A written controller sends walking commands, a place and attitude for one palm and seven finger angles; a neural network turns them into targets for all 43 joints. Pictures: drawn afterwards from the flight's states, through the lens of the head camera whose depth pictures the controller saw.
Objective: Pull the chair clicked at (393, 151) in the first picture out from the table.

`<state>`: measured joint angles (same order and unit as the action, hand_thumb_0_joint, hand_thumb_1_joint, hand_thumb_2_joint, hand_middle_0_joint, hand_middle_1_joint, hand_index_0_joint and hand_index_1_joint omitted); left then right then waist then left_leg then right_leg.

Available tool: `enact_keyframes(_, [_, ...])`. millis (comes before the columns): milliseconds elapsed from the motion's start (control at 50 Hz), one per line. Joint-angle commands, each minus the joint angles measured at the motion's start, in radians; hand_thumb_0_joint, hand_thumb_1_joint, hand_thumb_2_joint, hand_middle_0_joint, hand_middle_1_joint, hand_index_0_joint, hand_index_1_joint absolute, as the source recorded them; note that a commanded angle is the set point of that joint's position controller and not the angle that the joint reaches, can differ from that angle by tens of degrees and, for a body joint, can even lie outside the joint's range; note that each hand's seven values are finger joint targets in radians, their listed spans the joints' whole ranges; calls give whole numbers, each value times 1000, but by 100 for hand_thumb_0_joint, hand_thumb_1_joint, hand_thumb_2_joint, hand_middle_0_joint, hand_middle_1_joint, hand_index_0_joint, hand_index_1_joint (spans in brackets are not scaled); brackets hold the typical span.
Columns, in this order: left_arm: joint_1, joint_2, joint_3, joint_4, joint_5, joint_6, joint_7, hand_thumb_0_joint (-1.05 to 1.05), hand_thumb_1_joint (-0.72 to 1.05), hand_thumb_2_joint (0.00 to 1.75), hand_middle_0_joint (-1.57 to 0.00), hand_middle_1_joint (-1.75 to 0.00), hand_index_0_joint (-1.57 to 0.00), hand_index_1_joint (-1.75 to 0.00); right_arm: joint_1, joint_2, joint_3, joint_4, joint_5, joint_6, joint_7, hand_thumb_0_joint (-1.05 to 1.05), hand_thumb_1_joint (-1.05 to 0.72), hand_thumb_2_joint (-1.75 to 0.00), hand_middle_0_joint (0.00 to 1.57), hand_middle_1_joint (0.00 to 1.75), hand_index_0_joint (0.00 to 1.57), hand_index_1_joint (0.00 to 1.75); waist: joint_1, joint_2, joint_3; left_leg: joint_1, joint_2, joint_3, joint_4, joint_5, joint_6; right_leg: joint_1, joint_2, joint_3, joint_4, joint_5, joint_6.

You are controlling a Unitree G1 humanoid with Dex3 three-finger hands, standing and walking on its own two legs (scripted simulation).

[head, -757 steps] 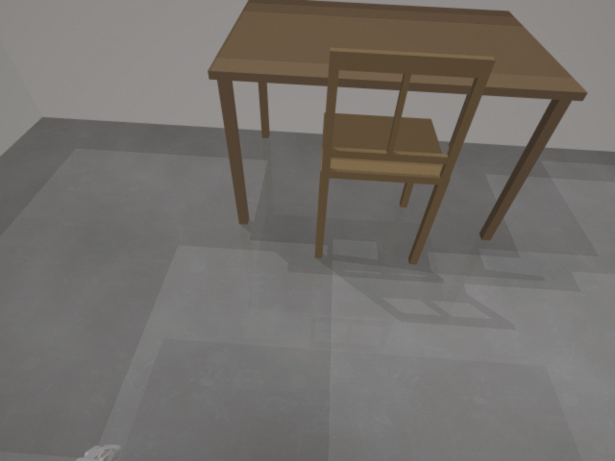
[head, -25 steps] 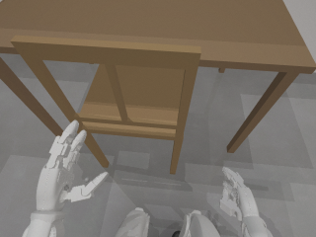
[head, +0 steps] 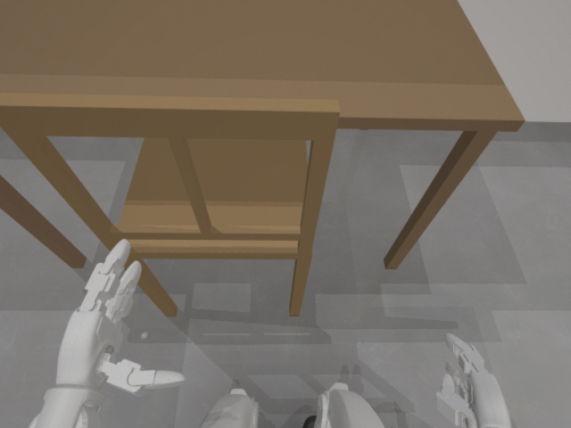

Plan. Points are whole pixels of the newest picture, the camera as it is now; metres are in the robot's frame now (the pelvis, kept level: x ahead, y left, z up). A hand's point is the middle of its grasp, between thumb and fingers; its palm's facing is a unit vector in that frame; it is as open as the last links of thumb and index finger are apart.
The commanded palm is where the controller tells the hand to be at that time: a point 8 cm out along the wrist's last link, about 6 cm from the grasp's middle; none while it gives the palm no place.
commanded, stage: raise the hand toward the chair's back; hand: left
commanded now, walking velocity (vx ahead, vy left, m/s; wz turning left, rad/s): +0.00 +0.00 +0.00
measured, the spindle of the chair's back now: (193, 189) +0.47 +0.18 +0.00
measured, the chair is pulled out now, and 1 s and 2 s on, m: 0.00 0.00 0.00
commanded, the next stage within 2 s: aim the fingers beside a spindle in 0.90 s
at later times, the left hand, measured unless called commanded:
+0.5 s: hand (85, 304) +0.26 +0.26 +0.05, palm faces +0.07 -1.00 -0.06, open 16.9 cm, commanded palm +0.23 +0.30 +0.05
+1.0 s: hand (104, 311) +0.25 +0.23 +0.05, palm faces +0.05 -1.00 -0.05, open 16.9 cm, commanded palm +0.23 +0.29 +0.05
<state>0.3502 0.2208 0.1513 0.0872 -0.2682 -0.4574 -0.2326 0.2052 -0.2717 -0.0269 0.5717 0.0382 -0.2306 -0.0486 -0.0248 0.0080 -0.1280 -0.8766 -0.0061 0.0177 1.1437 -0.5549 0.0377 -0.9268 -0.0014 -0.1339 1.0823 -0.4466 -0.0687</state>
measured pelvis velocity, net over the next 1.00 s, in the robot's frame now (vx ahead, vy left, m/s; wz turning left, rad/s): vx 0.01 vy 0.03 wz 0.00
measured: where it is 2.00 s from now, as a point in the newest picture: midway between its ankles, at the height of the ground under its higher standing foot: outside the picture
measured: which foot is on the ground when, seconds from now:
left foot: down 0.00-1.00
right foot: down 0.00-1.00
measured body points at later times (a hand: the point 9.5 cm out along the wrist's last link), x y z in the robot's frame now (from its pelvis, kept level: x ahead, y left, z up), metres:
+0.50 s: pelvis +0.01 +0.04 +0.01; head +0.08 +0.06 +0.45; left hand +0.25 +0.31 +0.05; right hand +0.18 -0.19 -0.08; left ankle +0.00 +0.10 -0.65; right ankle +0.05 -0.08 -0.65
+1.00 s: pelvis +0.01 +0.03 +0.01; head +0.08 +0.04 +0.45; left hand +0.24 +0.28 +0.05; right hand +0.19 -0.20 -0.07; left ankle +0.00 +0.10 -0.65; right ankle +0.05 -0.08 -0.65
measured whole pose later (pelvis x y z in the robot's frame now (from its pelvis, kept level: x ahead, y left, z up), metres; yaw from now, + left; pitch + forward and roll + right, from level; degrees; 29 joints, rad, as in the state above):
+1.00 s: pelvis +0.01 +0.03 +0.01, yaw +0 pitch +16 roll -3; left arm 0.31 0.25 0.19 0.06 -0.26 -0.40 -0.22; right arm 0.23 -0.24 0.03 0.54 0.02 -0.19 -0.02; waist -0.01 0.03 -0.14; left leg -0.83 -0.03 0.02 1.09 -0.55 0.07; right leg -0.87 -0.01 -0.12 1.01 -0.43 -0.02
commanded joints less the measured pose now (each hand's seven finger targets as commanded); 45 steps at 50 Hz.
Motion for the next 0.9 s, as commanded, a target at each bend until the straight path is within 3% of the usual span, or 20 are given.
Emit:
enact_keyframes(0, [-36, 113, 122, -261, -30, -105, 84, 0, -50, 30, -6, -8, -6, -8, -22, -89, -28, -144, -16, -56, 7, 0, -90, -90, 20, 30, 20, 30, 26, 65, -266, 88, -1, -59, -198, 331, -17, 323, -16, 111, -151, 210, 41])
enact_keyframes(40, [-44, 90, 80, -203, -1, -94, 88, 0, -50, 30, -6, -8, -6, -8, -25, -100, -23, -146, -21, -46, 14, 0, -90, -90, 20, 30, 20, 30, 8, 61, -211, 97, 5, -73, -206, 336, -20, 260, -12, 85, -142, 194, 38])
enact_keyframes(100, [-58, 74, 26, -115, 19, -45, 39, 0, -50, 30, -6, -8, -6, -8, -20, -123, -18, -166, -17, -27, 17, 0, -90, -90, 20, 30, 20, 30, -11, 28, -151, 80, 7, -84, -218, 279, -29, 207, -8, 70, -149, 136, 39])
enact_keyframes(140, [-77, 95, 32, -109, 14, -16, 0, 0, -50, 30, -6, -8, -6, -8, -17, -132, -15, -180, -11, -20, 12, 0, -90, -90, 20, 30, 20, 30, -9, 12, -167, 89, 7, -91, -226, 279, -29, 225, -6, 71, -155, 135, 37])
enact_keyframes(180, [-112, 130, 65, -170, 4, -6, -16, 0, -50, 30, -6, -8, -6, -8, -10, -134, -15, -197, -8, -17, 6, 0, -90, -90, 20, 30, 20, 30, 6, 37, -217, 136, 11, -102, -242, 315, -44, 241, -4, 62, -151, 144, 36])
enact_keyframes(220, [-134, 153, 105, -242, -11, -12, -7, 0, -50, 30, -6, -8, -6, -8, -3, -126, -15, -202, -10, -17, 1, 0, -90, -90, 20, 30, 20, 30, 22, 52, -272, 185, 15, -112, -248, 395, -57, 267, -3, 59, -145, 181, 36])
enact_keyframes(260, [-154, 185, 143, -304, -16, -30, 18, 0, -50, 30, -6, -8, -6, -8, 6, -116, -10, -192, -19, -20, 3, 0, -90, -90, 20, 30, 20, 30, 34, 109, -311, 250, 23, -130, -249, 506, -82, 251, 1, 54, -128, 208, 35])
enact_keyframes(280, [-147, 173, 142, -303, -17, -41, 30, 0, -50, 30, -6, -8, -6, -8, 5, -111, -9, -185, -21, -21, 6, 0, -90, -90, 20, 30, 20, 30, 37, 122, -297, 258, 26, -135, -252, 525, -92, 236, 1, 51, -125, 201, 34])
enact_keyframes(340, [-146, 145, 129, -232, -11, -55, 45, 0, -50, 30, -6, -8, -6, -8, 0, -115, -9, -164, -24, -19, 11, 0, -90, -90, 20, 30, 20, 30, 18, 68, -240, 216, 32, -143, -248, 473, -92, 194, 4, 43, -121, 161, 36])
enact_keyframes(420, [-145, 111, 79, -122, -1, -11, -8, 0, -50, 30, -6, -8, -6, -8, 1, -138, -14, -162, -14, -9, 14, 0, -90, -90, 20, 30, 20, 30, 5, 69, -198, 185, 34, -161, -264, 388, -98, 152, 1, 37, -121, 104, 39])
enact_keyframes(500, [-130, 154, 102, -188, -20, 35, -43, 0, -50, 30, -6, -8, -6, -8, 8, -147, -20, -184, -4, -12, 10, 0, -90, -90, 20, 30, 20, 30, 24, 85, -287, 232, 32, -157, -273, 465, -95, 228, 0, 44, -143, 148, 39])
enact_keyframes(540, [-115, 194, 144, -253, -27, 25, -22, 0, -50, 30, -6, -8, -6, -8, 13, -142, -22, -183, -9, -18, 10, 0, -90, -90, 20, 30, 20, 30, 38, 77, -319, 260, 36, -161, -270, 542, -102, 253, 3, 44, -140, 181, 39])
enact_keyframes(560, [-115, 201, 154, -291, -25, 11, -3, 0, -50, 30, -6, -8, -6, -8, 18, -137, -19, -180, -14, -19, 13, 0, -90, -90, 20, 30, 20, 30, 43, 114, -331, 284, 40, -165, -271, 590, -111, 247, 2, 44, -135, 192, 39])
enact_keyframes(600, [-102, 183, 155, -299, -23, -16, 35, 0, -50, 30, -6, -8, -6, -8, 19, -123, -18, -167, -21, -19, 20, 0, -90, -90, 20, 30, 20, 30, 41, 112, -298, 287, 45, -169, -269, 619, -119, 221, 3, 38, -125, 195, 39])
enact_keyframes(640, [-110, 174, 156, -266, -16, -42, 64, 0, -50, 30, -6, -8, -6, -8, 12, -124, -18, -154, -27, -17, 24, 0, -90, -90, 20, 30, 20, 30, 28, 89, -242, 237, 42, -159, -261, 551, -112, 193, 6, 35, -122, 165, 37])
enact_keyframes(700, [-125, 124, 108, -167, -1, -48, 55, 0, -50, 30, -6, -8, -6, -8, 3, -132, -17, -150, -24, -12, 30, 0, -90, -90, 20, 30, 20, 30, 6, 68, -178, 164, 35, -150, -254, 403, -100, 152, 3, 35, -119, 107, 36])
enact_keyframes(760, [-131, 126, 88, -138, -2, -21, 12, 0, -50, 30, -6, -8, -6, -8, 1, -144, -21, -163, -14, -8, 26, 0, -90, -90, 20, 30, 20, 30, 3, 66, -213, 142, 25, -134, -253, 341, -83, 186, 2, 48, -134, 96, 34])
enact_keyframes(840, [-127, 181, 115, -234, -15, 6, -12, 0, -50, 30, -6, -8, -6, -8, 12, -142, -21, -182, -9, -11, 17, 0, -90, -90, 20, 30, 20, 30, 17, 79, -310, 203, 25, -132, -254, 441, -80, 263, 3, 58, -149, 166, 35])
enact_keyframes(880, [-115, 197, 139, -281, -20, -6, 4, 0, -50, 30, -6, -8, -6, -8, 13, -129, -18, -180, -13, -14, 16, 0, -90, -90, 20, 30, 20, 30, 28, 98, -319, 217, 22, -125, -253, 480, -81, 285, 3, 59, -153, 197, 35])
